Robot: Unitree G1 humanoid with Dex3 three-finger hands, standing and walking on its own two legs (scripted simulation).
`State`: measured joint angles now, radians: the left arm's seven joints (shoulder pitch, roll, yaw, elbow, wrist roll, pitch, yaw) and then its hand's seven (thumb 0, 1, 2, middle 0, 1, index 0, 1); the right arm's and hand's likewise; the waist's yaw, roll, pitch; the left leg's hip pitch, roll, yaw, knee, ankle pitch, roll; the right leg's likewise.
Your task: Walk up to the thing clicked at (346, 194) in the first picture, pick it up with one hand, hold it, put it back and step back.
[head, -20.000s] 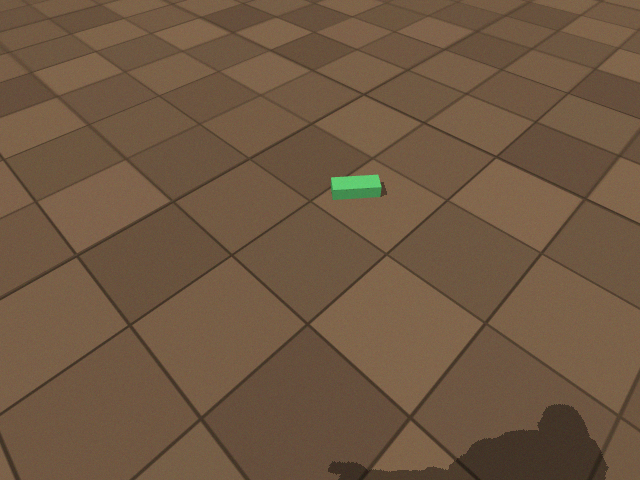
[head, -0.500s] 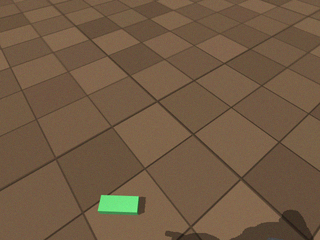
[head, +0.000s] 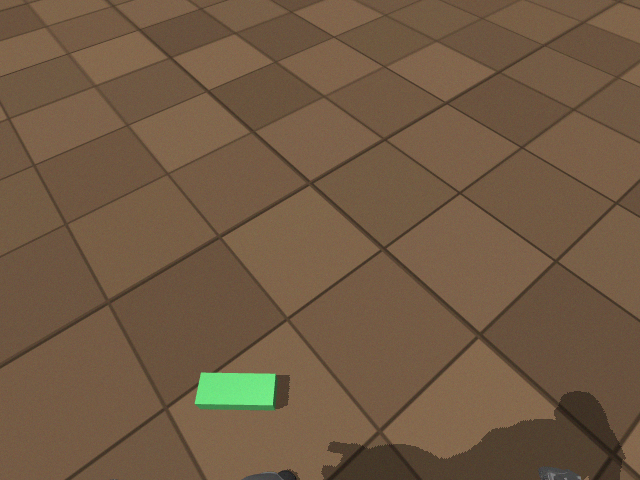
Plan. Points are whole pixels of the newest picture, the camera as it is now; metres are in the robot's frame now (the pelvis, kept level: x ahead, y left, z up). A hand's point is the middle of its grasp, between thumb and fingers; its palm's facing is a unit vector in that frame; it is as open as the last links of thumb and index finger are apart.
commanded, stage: walk up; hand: left
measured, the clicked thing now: (237, 391) +0.43 +0.27 -0.74
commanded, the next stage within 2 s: stand in 1.54 s
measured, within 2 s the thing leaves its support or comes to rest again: neither
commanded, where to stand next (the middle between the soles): +0.05 +0.01 m, yaw +3 degrees
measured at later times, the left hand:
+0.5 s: hand out of the picture +0.07 +0.31 -0.16, palm faces -0.03 -0.95 -0.33, open 7.4 cm
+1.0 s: hand out of the picture +0.07 +0.25 -0.14, palm faces +0.03 -0.94 -0.33, open 7.4 cm
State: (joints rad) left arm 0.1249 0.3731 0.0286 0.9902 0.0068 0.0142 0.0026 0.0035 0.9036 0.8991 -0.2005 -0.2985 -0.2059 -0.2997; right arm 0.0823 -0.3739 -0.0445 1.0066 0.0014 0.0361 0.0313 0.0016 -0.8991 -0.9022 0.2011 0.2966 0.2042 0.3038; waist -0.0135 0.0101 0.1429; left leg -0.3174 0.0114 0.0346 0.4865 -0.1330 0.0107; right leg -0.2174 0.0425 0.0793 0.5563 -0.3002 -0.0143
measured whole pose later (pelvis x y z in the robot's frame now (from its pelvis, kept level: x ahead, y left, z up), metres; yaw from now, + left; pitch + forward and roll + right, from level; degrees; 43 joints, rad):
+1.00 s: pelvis -0.03 +0.00 +0.00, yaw +3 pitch -3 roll +0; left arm 0.13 0.32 0.03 0.92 0.03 0.01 -0.03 0.00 0.90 0.90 -0.20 -0.30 -0.21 -0.30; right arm 0.26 -0.39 -0.02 0.96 -0.01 -0.03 -0.01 0.00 -0.90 -0.90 0.20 0.30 0.20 0.30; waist 0.00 0.02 0.09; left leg -0.25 0.00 -0.03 0.64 -0.42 0.01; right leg -0.24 0.00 -0.03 0.52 -0.23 -0.02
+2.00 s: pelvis +0.00 +0.00 +0.02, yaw +4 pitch -2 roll +0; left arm 0.10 0.34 0.00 1.15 0.01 -0.02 -0.01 0.00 0.90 0.90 -0.20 -0.30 -0.20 -0.30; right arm 0.12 -0.36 0.01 1.15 -0.01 -0.02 0.01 0.00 -0.90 -0.90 0.20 0.30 0.20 0.30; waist 0.00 0.01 0.05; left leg -0.10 0.00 -0.04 0.32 -0.19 -0.01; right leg -0.13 0.00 -0.05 0.32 -0.17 -0.01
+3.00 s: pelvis -0.10 +0.04 +0.00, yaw +5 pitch -1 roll -1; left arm 0.01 0.40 0.06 0.90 0.02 0.08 0.03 0.00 0.91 0.90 -0.20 -0.30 -0.20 -0.30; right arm 0.16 -0.35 -0.05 0.97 -0.04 0.05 0.00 0.00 -0.90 -0.90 0.20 0.30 0.20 0.30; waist -0.03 -0.05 0.22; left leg -0.25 -0.02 -0.02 0.61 -0.34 0.04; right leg -0.49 0.10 0.13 1.07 -0.54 -0.01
